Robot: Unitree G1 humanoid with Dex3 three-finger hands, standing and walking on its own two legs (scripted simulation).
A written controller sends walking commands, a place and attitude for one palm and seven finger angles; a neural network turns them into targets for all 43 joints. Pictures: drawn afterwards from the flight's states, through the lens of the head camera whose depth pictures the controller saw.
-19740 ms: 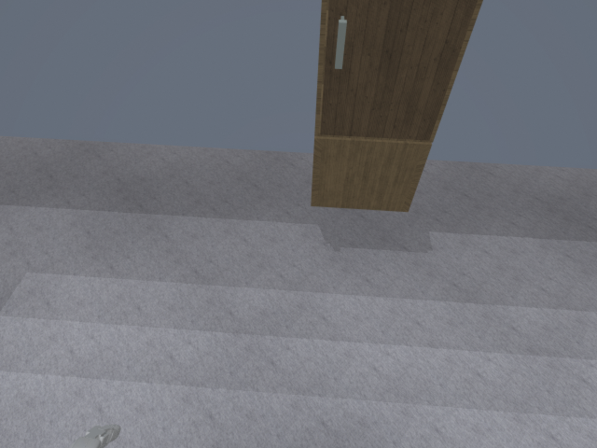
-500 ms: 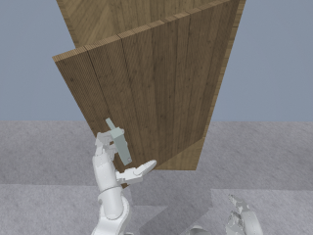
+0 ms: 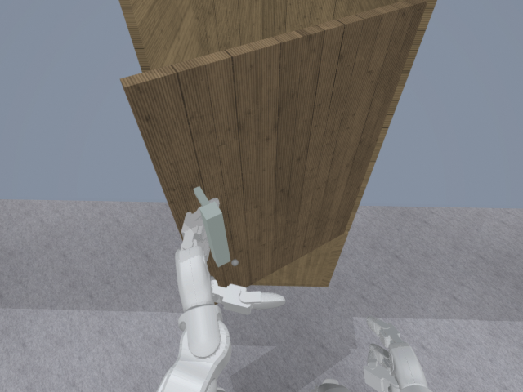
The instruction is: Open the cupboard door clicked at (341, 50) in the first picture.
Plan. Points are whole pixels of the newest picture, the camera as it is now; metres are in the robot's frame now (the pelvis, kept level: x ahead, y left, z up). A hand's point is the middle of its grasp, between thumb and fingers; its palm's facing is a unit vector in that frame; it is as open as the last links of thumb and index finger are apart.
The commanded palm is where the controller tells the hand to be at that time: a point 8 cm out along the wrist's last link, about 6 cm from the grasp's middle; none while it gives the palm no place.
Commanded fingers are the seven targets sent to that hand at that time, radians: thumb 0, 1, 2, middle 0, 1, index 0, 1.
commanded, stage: slide the hand sideways off the handle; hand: left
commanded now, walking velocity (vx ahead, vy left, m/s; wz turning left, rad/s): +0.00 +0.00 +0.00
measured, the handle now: (211, 227) +0.34 +0.11 +0.07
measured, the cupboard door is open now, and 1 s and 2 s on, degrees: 32 37 37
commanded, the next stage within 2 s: draw the hand back to the body in 1.16 s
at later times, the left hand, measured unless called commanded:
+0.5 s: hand (228, 302) +0.23 +0.07 +0.07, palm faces -0.03 -1.00 +0.00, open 16.3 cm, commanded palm +0.20 +0.12 +0.07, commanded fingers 0.00 -0.50 0.30 -0.15 -0.30 -0.15 -0.30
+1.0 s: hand (185, 332) +0.19 +0.11 +0.06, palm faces +0.01 -1.00 -0.03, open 16.3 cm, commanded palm +0.16 +0.17 +0.07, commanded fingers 0.00 -0.50 0.30 -0.15 -0.30 -0.15 -0.30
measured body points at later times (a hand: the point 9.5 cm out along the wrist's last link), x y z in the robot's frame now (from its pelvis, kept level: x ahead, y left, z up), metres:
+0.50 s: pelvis +0.00 +0.00 -0.01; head +0.06 -0.01 +0.43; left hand +0.23 +0.12 +0.07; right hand +0.19 -0.21 -0.09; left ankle -0.01 +0.15 -0.68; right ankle +0.05 -0.14 -0.68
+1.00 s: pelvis +0.00 -0.01 -0.03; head +0.06 -0.01 +0.42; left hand +0.19 +0.17 +0.06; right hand +0.20 -0.23 -0.09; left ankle -0.01 +0.15 -0.68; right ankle +0.05 -0.14 -0.68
